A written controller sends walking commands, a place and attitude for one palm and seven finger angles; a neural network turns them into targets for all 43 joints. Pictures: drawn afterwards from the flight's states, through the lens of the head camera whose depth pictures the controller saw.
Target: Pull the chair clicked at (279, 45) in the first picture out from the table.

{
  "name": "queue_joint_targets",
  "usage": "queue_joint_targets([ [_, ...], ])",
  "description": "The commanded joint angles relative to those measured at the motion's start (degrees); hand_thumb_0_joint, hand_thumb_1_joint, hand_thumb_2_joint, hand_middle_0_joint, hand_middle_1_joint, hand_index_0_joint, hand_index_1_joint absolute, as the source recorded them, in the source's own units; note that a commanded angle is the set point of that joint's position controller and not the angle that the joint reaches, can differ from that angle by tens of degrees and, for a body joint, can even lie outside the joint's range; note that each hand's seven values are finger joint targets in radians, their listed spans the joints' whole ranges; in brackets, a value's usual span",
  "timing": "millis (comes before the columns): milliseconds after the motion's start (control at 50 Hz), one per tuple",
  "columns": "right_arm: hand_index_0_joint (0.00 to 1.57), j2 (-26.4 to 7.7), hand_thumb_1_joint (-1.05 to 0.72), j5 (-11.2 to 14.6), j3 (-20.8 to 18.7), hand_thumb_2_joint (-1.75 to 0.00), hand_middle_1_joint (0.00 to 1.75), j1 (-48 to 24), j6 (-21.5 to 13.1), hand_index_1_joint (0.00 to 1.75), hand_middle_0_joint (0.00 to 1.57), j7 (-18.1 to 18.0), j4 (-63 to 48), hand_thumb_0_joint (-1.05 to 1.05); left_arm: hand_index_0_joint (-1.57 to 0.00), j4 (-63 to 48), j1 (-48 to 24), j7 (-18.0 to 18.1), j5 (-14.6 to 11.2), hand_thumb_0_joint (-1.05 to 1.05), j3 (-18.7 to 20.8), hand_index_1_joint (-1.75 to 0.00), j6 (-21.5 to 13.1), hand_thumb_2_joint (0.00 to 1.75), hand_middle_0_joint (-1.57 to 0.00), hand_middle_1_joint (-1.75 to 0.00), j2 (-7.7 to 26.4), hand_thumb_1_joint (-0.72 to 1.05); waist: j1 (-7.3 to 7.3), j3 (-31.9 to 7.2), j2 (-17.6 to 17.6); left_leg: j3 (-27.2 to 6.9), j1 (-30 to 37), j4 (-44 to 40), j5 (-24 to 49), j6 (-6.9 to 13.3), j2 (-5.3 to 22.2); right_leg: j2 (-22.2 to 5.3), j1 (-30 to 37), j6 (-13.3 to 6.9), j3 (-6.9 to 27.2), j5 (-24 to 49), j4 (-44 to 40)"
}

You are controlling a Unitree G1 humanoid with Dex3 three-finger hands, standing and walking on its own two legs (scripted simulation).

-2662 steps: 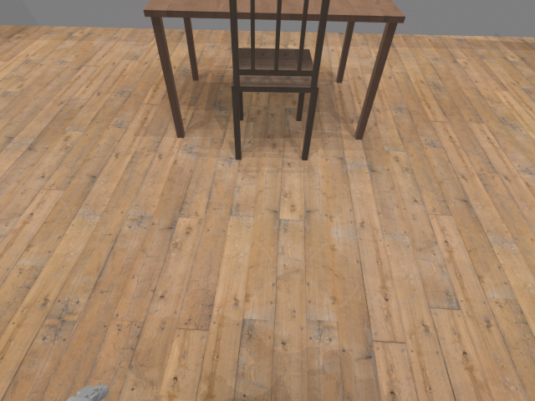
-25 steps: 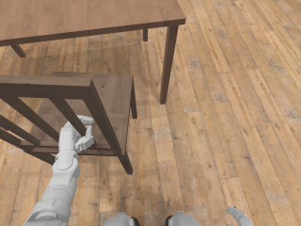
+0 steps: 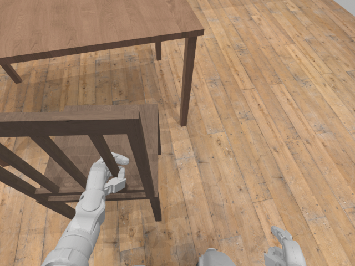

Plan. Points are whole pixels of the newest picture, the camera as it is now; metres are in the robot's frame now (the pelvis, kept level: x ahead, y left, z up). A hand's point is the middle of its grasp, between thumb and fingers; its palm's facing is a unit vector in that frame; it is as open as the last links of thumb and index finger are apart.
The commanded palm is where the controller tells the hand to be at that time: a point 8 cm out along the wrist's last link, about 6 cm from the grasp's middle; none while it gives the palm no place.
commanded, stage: step backward, pulling the chair out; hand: left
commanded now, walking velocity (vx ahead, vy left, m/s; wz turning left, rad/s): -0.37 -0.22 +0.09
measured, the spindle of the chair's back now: (70, 167) +0.34 +0.28 -0.06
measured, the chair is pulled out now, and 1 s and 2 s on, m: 0.32 0.56 0.57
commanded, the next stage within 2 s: stop walking, hand still on the chair in 0.74 s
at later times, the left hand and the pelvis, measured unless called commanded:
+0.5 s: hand (135, 226) +0.21 +0.10 -0.07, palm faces +0.06 -0.97 -0.25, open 5.1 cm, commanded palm +0.18 +0.16 -0.07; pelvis -0.11 -0.04 +0.00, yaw +1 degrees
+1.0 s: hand out of the picture +0.08 +0.10 -0.07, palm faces +0.05 -0.97 -0.23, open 5.3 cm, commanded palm +0.07 +0.15 -0.04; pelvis -0.20 -0.04 -0.01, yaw +0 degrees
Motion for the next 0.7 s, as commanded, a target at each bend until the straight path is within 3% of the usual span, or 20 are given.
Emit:
queue_joint_targets([
  [0, 0.20, -7.6, -0.90, -0.9, -1.9, -0.90, 0.30, 1.8, -4.0, 0.30, 0.20, 1.5, -3.3, 0.00, -0.50, -12.0, -10.1, 0.4, 1.7, 0.00, -0.5, -1.45, -4.0, 0.90, -0.50, -1.45, 3.5, 0.90, 1.64, -18.9, 13.6, -12.1, 23.8, -3.4, 54.1, 5.7, 16.9, 0.5, -1.8, -0.2, -0.9, -3.2, 1.2],
  [40, 0.20, -7.9, -0.90, -1.0, -1.8, -0.90, 0.30, 2.6, -5.2, 0.30, 0.20, 1.5, -1.7, 0.00, -0.50, -10.0, -12.0, 0.7, 2.4, 0.00, 0.3, -1.45, -4.6, 0.90, -0.50, -1.45, 4.8, 0.90, 1.03, -18.8, 12.3, -11.7, 27.5, -2.3, 56.7, 5.6, 17.1, 0.6, -2.5, -0.2, -1.3, -1.6, -2.6],
  [100, 0.20, -7.3, -0.90, -1.4, -1.4, -0.90, 0.30, 2.9, -5.9, 0.30, 0.20, 1.8, -0.1, 0.00, -0.50, -8.9, -13.3, 0.9, 2.7, 0.00, 0.6, -1.45, -5.3, 0.90, -0.50, -1.45, 5.1, 0.90, 0.50, -21.0, 15.6, -12.2, 29.7, -1.6, 56.0, 5.6, 17.1, 0.3, 0.0, -0.1, -0.8, -0.7, -7.4],
  [180, 0.20, -7.2, -0.90, -0.7, -1.3, -0.90, 0.30, 1.7, -6.0, 0.30, 0.20, 1.7, 0.5, 0.00, -0.50, -7.4, -11.3, 0.9, 2.6, 0.00, 2.3, -1.45, -6.3, 0.90, -0.50, -1.45, 6.7, 0.90, 0.98, -22.6, 14.6, -11.9, 23.5, 0.6, 46.0, 4.4, 16.0, -0.6, 9.1, -0.5, -0.7, 8.6, -17.9],
  [200, 0.20, -7.0, -0.90, -0.5, -1.3, -0.90, 0.30, 1.2, -5.9, 0.30, 0.20, 1.5, 0.0, 0.00, -0.50, -7.5, -10.3, 0.8, 2.7, 0.00, 3.2, -1.45, -6.7, 0.90, -0.50, -1.45, 7.6, 0.90, 1.19, -23.5, 11.4, -10.3, 18.8, 2.6, 39.8, 3.1, 14.0, -1.7, 14.4, -0.7, 0.2, 20.2, -20.8],
  [220, 0.20, -6.3, -0.90, 0.0, -1.3, -0.90, 0.30, 0.8, -5.8, 0.30, 0.20, 1.2, -0.6, 0.00, -0.50, -7.6, -9.4, 0.7, 2.6, 0.00, 3.5, -1.45, -7.2, 0.90, -0.50, -1.45, 8.5, 0.90, 0.88, -25.1, 5.4, -6.9, 13.3, 5.9, 30.6, 0.5, 10.5, -5.6, 19.9, -1.8, 3.4, 38.0, -22.0],
  [240, 0.20, -6.1, -0.90, 0.3, -1.3, -0.90, 0.30, 0.7, -5.6, 0.30, 0.20, 0.4, -1.5, 0.00, -0.50, -5.9, -6.5, 0.6, 2.4, 0.00, 4.8, -1.45, -7.3, 0.90, -0.50, -1.45, 10.7, 0.90, 0.89, -24.9, -3.2, -3.7, 3.7, 10.7, 7.8, -2.4, 5.2, -11.9, 24.9, -5.3, 9.1, 51.4, -20.1],
  [260, 0.20, -6.6, -0.90, 1.2, -2.0, -0.90, 0.30, -0.2, -6.0, 0.30, 0.20, 0.1, -1.5, 0.00, -0.50, -4.9, -6.2, 0.8, 1.2, 0.00, 5.4, -1.45, -6.4, 0.90, -0.50, -1.45, 10.8, 0.90, 1.80, -25.4, -11.5, -5.1, -3.3, 18.7, -10.9, -3.2, 0.1, -16.4, 28.3, -7.9, 11.4, 63.2, -19.0],
  [280, 0.20, -6.8, -0.90, 1.6, -1.8, -0.90, 0.30, -2.8, -6.5, 0.30, 0.20, 0.2, -2.1, 0.00, -0.50, -5.6, -6.5, 0.8, 1.0, 0.00, 5.3, -1.45, -5.6, 0.90, -0.50, -1.45, 10.1, 0.90, 2.99, -25.3, -11.4, -8.8, -6.4, 25.2, -15.4, -2.7, -1.5, -18.6, 28.4, -8.1, 10.8, 64.9, -18.5],
  [300, 0.20, -6.1, -0.90, 1.4, -1.2, -0.90, 0.30, -4.3, -6.9, 0.30, 0.20, 0.4, -2.1, 0.00, -0.50, -6.8, -7.3, 0.8, 1.4, 0.00, 5.0, -1.45, -5.4, 0.90, -0.50, -1.45, 9.3, 0.90, 3.14, -23.8, -8.4, -11.0, -8.0, 27.4, -14.7, -2.7, -1.1, -19.4, 26.7, -8.6, 10.2, 59.2, -18.5],
  [320, 0.20, -5.7, -0.90, 0.8, -0.8, -0.90, 0.30, -4.8, -7.6, 0.30, 0.20, 0.2, -1.4, 0.00, -0.50, -7.3, -6.5, 1.0, 1.9, 0.00, 5.5, -1.45, -5.3, 0.90, -0.50, -1.45, 9.2, 0.90, 3.03, -23.7, -3.4, -11.7, -8.9, 26.0, -14.8, -3.2, -0.9, -20.1, 28.0, -10.1, 11.4, 59.3, -18.0],
  [340, 0.20, -6.0, -0.90, 0.4, -0.5, -0.90, 0.30, -5.2, -7.7, 0.30, 0.20, 0.1, -1.0, 0.00, -0.50, -7.7, -5.4, 1.3, 2.2, 0.00, 5.7, -1.45, -4.8, 0.90, -0.50, -1.45, 9.4, 0.90, 3.06, -23.3, 1.1, -11.3, -8.6, 22.3, -13.8, -3.4, -0.6, -19.8, 29.1, -10.5, 9.7, 58.8, -17.2],
  [440, 0.20, -7.4, -0.90, 1.3, -0.9, -0.90, 0.30, -2.1, -6.6, 0.30, 0.20, -1.1, -0.2, 0.00, -0.50, -7.5, -3.9, 2.3, 1.3, 0.00, 3.0, -1.45, -2.4, 0.90, -0.50, -1.45, 7.0, 0.90, 1.59, -23.0, -4.4, -8.4, -5.2, 6.9, -7.8, -3.3, -0.6, -17.3, 32.7, -7.6, 6.7, 61.4, -16.7],
  [500, 0.20, -8.5, -0.90, 1.4, -1.6, -0.90, 0.30, 1.0, -5.4, 0.30, 0.20, -1.8, -0.9, 0.00, -0.50, -11.3, -7.2, 2.0, 0.8, 0.00, -0.9, -1.45, -1.5, 0.90, -0.50, -1.45, 5.1, 0.90, 0.13, -24.7, -5.6, -7.5, 1.8, -2.2, 3.9, -2.4, 1.5, -14.9, 30.4, -5.1, 3.8, 55.7, -15.8],
  [540, 0.20, -9.3, -0.90, 1.4, -2.1, -0.90, 0.30, 0.7, -4.4, 0.30, 0.20, -2.0, -2.6, 0.00, -0.50, -13.6, -8.1, 1.5, 0.8, 0.00, -3.2, -1.45, -1.3, 0.90, -0.50, -1.45, 3.8, 0.90, -0.08, -24.5, -1.4, -8.8, 8.5, -4.2, 23.3, -1.0, 4.9, -9.6, 24.5, -1.8, 0.4, 45.9, -15.6],
  [560, 0.20, -9.6, -0.90, 1.4, -2.2, -0.90, 0.30, 1.3, -3.8, 0.30, 0.20, -1.7, -3.4, 0.00, -0.50, -14.4, -7.9, 1.2, 0.6, 0.00, -4.5, -1.45, -1.3, 0.90, -0.50, -1.45, 2.3, 0.90, 0.11, -24.7, 1.6, -9.4, 10.3, -5.0, 27.8, -0.4, 6.8, -7.3, 22.3, -0.8, -0.4, 39.7, -16.0],
  [580, 0.20, -9.5, -0.90, 1.8, -2.2, -0.90, 0.30, 1.5, -3.6, 0.30, 0.20, -1.2, -4.1, 0.00, -0.50, -15.4, -8.9, 0.7, 0.5, 0.00, -5.9, -1.45, -1.6, 0.90, -0.50, -1.45, 1.3, 0.90, 0.19, -24.3, 2.6, -9.2, 11.0, -5.5, 27.3, -0.2, 7.6, -5.5, 20.8, -0.2, -0.5, 33.4, -16.9],
  [620, 0.20, -7.5, -0.90, 1.0, -1.1, -0.90, 0.30, -0.1, -3.5, 0.30, 0.20, -1.2, -5.4, 0.00, -0.50, -18.6, -10.4, 0.3, 1.0, 0.00, -6.7, -1.45, -2.5, 0.90, -0.50, -1.45, 0.6, 0.90, -0.41, -24.8, 9.9, -9.0, 9.0, -6.1, 28.8, -0.6, 7.8, -4.2, 21.1, -0.1, -1.3, 32.8, -13.8],
  [640, 0.20, -7.8, -0.90, 0.8, -1.0, -0.90, 0.30, -0.6, -3.3, 0.30, 0.20, -1.1, -5.7, 0.00, -0.50, -18.9, -10.3, 0.3, 1.1, 0.00, -6.4, -1.45, -2.5, 0.90, -0.50, -1.45, 1.2, 0.90, 0.03, -25.0, 13.1, -9.6, 7.4, -7.4, 26.6, -0.3, 8.5, -3.4, 21.3, -0.1, -1.3, 27.2, -12.9],
  [680, 0.20, -7.6, -0.90, 0.8, -0.9, -0.90, 0.30, -1.1, -3.2, 0.30, 0.20, -0.8, -6.3, 0.00, -0.50, -17.0, -7.1, 0.4, 0.8, 0.00, -5.2, -1.45, -2.2, 0.90, -0.50, -1.45, 1.2, 0.90, 1.13, -22.5, 14.6, -10.3, 1.3, -9.8, 16.4, 0.9, 10.2, -1.7, 20.5, -0.1, -1.3, 14.3, -10.3],
])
